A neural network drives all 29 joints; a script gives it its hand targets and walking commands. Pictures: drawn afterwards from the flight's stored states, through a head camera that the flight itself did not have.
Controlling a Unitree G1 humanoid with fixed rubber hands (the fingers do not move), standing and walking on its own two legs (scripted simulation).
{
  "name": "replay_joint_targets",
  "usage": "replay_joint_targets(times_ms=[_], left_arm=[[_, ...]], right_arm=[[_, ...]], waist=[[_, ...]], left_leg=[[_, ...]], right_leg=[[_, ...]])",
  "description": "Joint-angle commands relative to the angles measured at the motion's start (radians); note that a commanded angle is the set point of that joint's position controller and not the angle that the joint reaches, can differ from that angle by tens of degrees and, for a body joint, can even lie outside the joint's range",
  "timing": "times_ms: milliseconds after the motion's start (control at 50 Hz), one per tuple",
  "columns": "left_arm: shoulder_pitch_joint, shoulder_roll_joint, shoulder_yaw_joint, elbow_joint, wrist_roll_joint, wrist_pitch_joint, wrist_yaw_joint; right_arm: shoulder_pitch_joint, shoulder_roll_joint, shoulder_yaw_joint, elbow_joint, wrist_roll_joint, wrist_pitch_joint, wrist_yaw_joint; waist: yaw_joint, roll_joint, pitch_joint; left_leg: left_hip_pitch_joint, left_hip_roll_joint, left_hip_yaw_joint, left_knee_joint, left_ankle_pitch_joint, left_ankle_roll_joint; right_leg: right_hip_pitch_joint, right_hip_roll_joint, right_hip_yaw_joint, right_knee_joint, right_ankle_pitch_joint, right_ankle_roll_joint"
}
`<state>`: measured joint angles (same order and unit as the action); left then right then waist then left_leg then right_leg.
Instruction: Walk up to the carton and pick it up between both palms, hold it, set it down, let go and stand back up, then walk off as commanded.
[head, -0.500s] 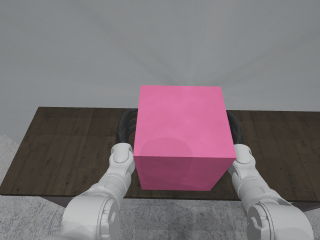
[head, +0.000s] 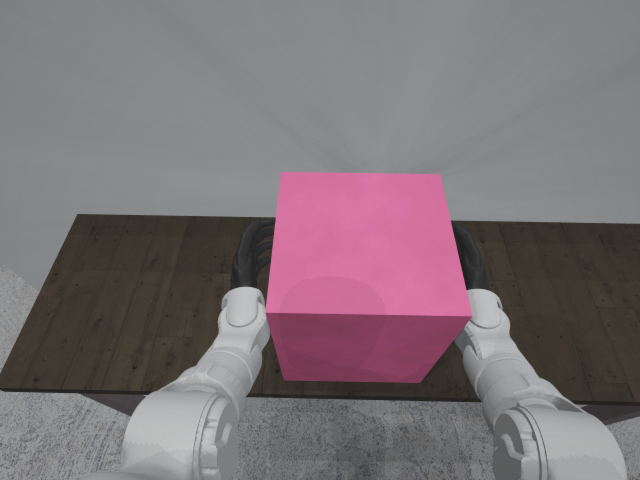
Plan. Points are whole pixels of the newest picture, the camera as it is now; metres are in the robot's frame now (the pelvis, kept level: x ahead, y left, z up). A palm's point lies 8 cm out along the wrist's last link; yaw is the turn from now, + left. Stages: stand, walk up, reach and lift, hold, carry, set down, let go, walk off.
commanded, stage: reach and lift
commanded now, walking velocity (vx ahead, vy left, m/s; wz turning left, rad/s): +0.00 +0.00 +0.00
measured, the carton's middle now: (355, 285) +0.39 -0.01 -0.03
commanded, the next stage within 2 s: none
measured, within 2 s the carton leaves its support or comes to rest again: leaves its support in 0.40 s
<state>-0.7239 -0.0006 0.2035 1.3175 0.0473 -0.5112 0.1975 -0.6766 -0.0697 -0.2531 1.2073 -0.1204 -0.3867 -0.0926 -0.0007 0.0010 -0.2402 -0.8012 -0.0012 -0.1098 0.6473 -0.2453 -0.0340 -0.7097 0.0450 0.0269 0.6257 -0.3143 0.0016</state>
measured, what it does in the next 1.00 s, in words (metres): stands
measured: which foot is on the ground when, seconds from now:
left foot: down 0.00-1.00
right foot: down 0.00-1.00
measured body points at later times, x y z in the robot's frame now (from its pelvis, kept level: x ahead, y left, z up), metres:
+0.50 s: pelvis +0.00 +0.00 +0.00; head +0.08 +0.01 +0.44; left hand +0.40 +0.15 +0.00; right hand +0.41 -0.16 +0.01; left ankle +0.02 +0.14 -0.72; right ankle -0.03 -0.12 -0.72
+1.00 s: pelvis +0.00 -0.01 +0.01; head -0.01 +0.00 +0.46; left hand +0.39 +0.14 +0.08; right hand +0.39 -0.16 +0.09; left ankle +0.02 +0.14 -0.72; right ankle -0.03 -0.12 -0.72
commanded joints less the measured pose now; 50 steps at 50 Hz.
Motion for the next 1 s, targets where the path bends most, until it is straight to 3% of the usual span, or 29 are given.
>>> replay_joint_targets(times_ms=[0,100,160,220,260,280,320,340,360,380,420,460,480,540,560,600,660,680,700,740,800,820,840,860,880,900,960,980], left_arm=[[-0.675,-0.719,-0.298,-0.121,0.116,-0.071,-0.158],[-0.634,-0.724,-0.308,-0.128,0.119,-0.066,-0.165],[-0.691,-0.718,-0.334,-0.140,0.100,-0.062,-0.160],[-0.659,-0.729,-0.335,-0.144,0.096,-0.066,-0.156],[-0.693,-0.746,-0.362,-0.181,0.085,-0.065,-0.153],[-0.646,-0.751,-0.381,-0.199,0.073,-0.069,-0.150],[-0.682,-0.763,-0.416,-0.249,0.056,-0.075,-0.151],[-0.694,-0.766,-0.421,-0.253,0.057,-0.072,-0.149],[-0.673,-0.774,-0.440,-0.276,0.051,-0.063,-0.146],[-0.687,-0.780,-0.450,-0.284,0.042,-0.061,-0.142],[-0.690,-0.815,-0.476,-0.310,0.028,-0.054,-0.137],[-0.700,-0.797,-0.488,-0.358,0.017,-0.052,-0.137],[-0.695,-0.796,-0.467,-0.339,0.033,-0.044,-0.139],[-0.732,-0.811,-0.512,-0.391,0.024,-0.026,-0.132],[-0.699,-0.819,-0.488,-0.390,0.037,-0.011,-0.132],[-0.725,-0.789,-0.468,-0.367,0.044,0.007,-0.139],[-0.733,-0.786,-0.445,-0.385,0.040,0.024,-0.141],[-0.705,-0.775,-0.448,-0.361,0.047,0.031,-0.150],[-0.722,-0.773,-0.422,-0.341,0.052,0.043,-0.153],[-0.731,-0.745,-0.386,-0.329,0.068,0.057,-0.165],[-0.738,-0.725,-0.346,-0.263,0.061,0.085,-0.177],[-0.752,-0.707,-0.334,-0.287,0.069,0.090,-0.180],[-0.789,-0.703,-0.322,-0.287,0.063,0.092,-0.185],[-0.758,-0.714,-0.310,-0.285,0.072,0.102,-0.188],[-0.772,-0.709,-0.318,-0.274,0.064,0.121,-0.193],[-0.741,-0.721,-0.295,-0.279,0.082,0.127,-0.195],[-0.739,-0.705,-0.272,-0.270,0.071,0.150,-0.216],[-0.751,-0.690,-0.250,-0.301,0.089,0.157,-0.215]], right_arm=[[-0.699,0.789,0.305,-0.231,-0.127,-0.085,0.143],[-0.653,0.800,0.321,-0.223,-0.126,-0.077,0.138],[-0.697,0.796,0.330,-0.242,-0.111,-0.074,0.140],[-0.685,0.795,0.353,-0.250,-0.108,-0.075,0.138],[-0.721,0.793,0.354,-0.272,-0.101,-0.088,0.136],[-0.710,0.805,0.387,-0.329,-0.090,-0.099,0.136],[-0.672,0.820,0.415,-0.302,-0.083,-0.088,0.128],[-0.677,0.793,0.420,-0.280,-0.086,-0.084,0.128],[-0.678,0.817,0.445,-0.327,-0.057,-0.082,0.129],[-0.692,0.803,0.446,-0.338,-0.056,-0.087,0.123],[-0.715,0.811,0.485,-0.375,-0.037,-0.080,0.123],[-0.676,0.822,0.513,-0.375,-0.024,-0.061,0.117],[-0.699,0.819,0.513,-0.393,-0.020,-0.056,0.118],[-0.713,0.805,0.493,-0.392,0.005,-0.039,0.124],[-0.723,0.804,0.505,-0.403,0.000,-0.036,0.122],[-0.758,0.794,0.461,-0.414,-0.006,-0.024,0.123],[-0.775,0.770,0.444,-0.420,-0.003,-0.017,0.128],[-0.759,0.774,0.445,-0.420,-0.004,-0.013,0.121],[-0.776,0.778,0.435,-0.410,-0.010,0.001,0.125],[-0.760,0.757,0.382,-0.363,-0.003,0.014,0.126],[-0.798,0.761,0.378,-0.370,-0.013,0.034,0.129],[-0.790,0.768,0.378,-0.361,0.002,0.043,0.132],[-0.785,0.788,0.370,-0.351,-0.014,0.054,0.128],[-0.784,0.796,0.368,-0.354,-0.014,0.055,0.127],[-0.802,0.778,0.351,-0.353,-0.001,0.068,0.125],[-0.778,0.786,0.355,-0.330,0.002,0.070,0.127],[-0.777,0.821,0.367,-0.380,0.005,0.092,0.116],[-0.751,0.823,0.365,-0.328,0.008,0.109,0.120]], waist=[[-0.003,0.037,-0.724],[-0.005,0.027,-0.712],[-0.008,0.063,-0.751],[-0.013,0.033,-0.747],[-0.011,0.063,-0.810],[0.000,0.042,-0.843],[-0.018,0.054,-0.847],[-0.029,0.063,-0.834],[-0.013,0.069,-0.854],[-0.028,0.073,-0.847],[-0.018,0.081,-0.902],[-0.020,0.055,-0.869],[-0.013,0.046,-0.858],[-0.032,0.108,-0.839],[-0.012,0.075,-0.828],[-0.028,0.078,-0.779],[-0.024,0.046,-0.739],[-0.045,0.052,-0.696],[-0.027,0.031,-0.667],[-0.035,0.047,-0.566],[-0.029,-0.010,-0.489],[-0.014,-0.015,-0.473],[-0.028,-0.022,-0.453],[-0.018,-0.026,-0.425],[-0.045,-0.027,-0.389],[-0.032,-0.016,-0.372],[-0.021,-0.060,-0.344],[-0.020,-0.046,-0.322]], left_leg=[[0.460,0.022,0.106,0.045,0.406,-0.039],[0.474,0.024,0.098,0.038,0.445,-0.042],[0.473,0.017,0.104,0.036,0.402,-0.038],[0.470,0.023,0.092,0.041,0.416,-0.042],[0.518,0.026,0.085,0.044,0.467,-0.049],[0.499,0.022,0.089,0.050,0.474,-0.046],[0.504,0.019,0.094,0.055,0.511,-0.054],[0.533,0.024,0.085,0.048,0.522,-0.059],[0.532,0.019,0.088,0.053,0.545,-0.055],[0.562,0.023,0.081,0.051,0.545,-0.066],[0.572,0.022,0.076,0.059,0.572,-0.062],[0.566,0.017,0.077,0.053,0.581,-0.061],[0.561,0.013,0.078,0.051,0.560,-0.054],[0.628,0.026,0.064,0.026,0.539,-0.072],[0.646,0.023,0.067,0.019,0.546,-0.061],[0.632,0.023,0.070,-0.004,0.483,-0.058],[0.640,0.021,0.075,-0.031,0.440,-0.048],[0.645,0.026,0.074,-0.039,0.462,-0.056],[0.622,0.017,0.084,-0.051,0.428,-0.045],[0.632,0.022,0.088,-0.084,0.371,-0.043],[0.579,0.010,0.092,-0.108,0.293,-0.019],[0.591,0.013,0.093,-0.128,0.291,-0.019],[0.566,0.006,0.101,-0.135,0.260,-0.013],[0.578,0.007,0.099,-0.141,0.270,-0.013],[0.586,0.012,0.094,-0.149,0.251,-0.013],[0.600,0.007,0.099,-0.159,0.275,-0.010],[0.574,-0.004,0.106,-0.175,0.230,0.007],[0.582,-0.005,0.103,-0.182,0.234,0.008]], right_leg=[[0.254,0.008,-0.074,-0.028,0.487,0.011],[0.286,0.006,-0.070,-0.026,0.544,0.013],[0.265,0.004,-0.064,-0.042,0.488,0.007],[0.284,0.006,-0.069,-0.030,0.519,0.010],[0.271,0.016,-0.082,-0.033,0.548,0.007],[0.294,0.013,-0.081,-0.035,0.576,0.011],[0.329,0.014,-0.080,-0.025,0.649,0.014],[0.315,0.022,-0.090,-0.031,0.629,0.014],[0.317,0.023,-0.079,-0.030,0.657,0.009],[0.305,0.029,-0.091,-0.026,0.645,0.019],[0.295,0.030,-0.089,-0.047,0.638,0.004],[0.328,0.028,-0.083,-0.039,0.676,0.019],[0.338,0.028,-0.078,-0.047,0.666,0.017],[0.272,0.034,-0.092,-0.071,0.553,0.001],[0.289,0.033,-0.091,-0.085,0.565,0.005],[0.285,0.030,-0.086,-0.106,0.503,0.003],[0.305,0.026,-0.080,-0.124,0.470,0.007],[0.311,0.024,-0.092,-0.125,0.490,0.004],[0.336,0.022,-0.083,-0.131,0.474,0.008],[0.333,0.011,-0.076,-0.147,0.403,0.007],[0.362,0.001,-0.064,-0.165,0.353,0.010],[0.393,0.000,-0.066,-0.168,0.348,0.016],[0.404,-0.009,-0.052,-0.171,0.351,0.019],[0.429,-0.011,-0.055,-0.168,0.372,0.020],[0.419,-0.009,-0.060,-0.172,0.351,0.022],[0.439,-0.011,-0.061,-0.181,0.358,0.025],[0.484,-0.027,-0.040,-0.191,0.388,0.037],[0.497,-0.036,-0.029,-0.184,0.427,0.045]])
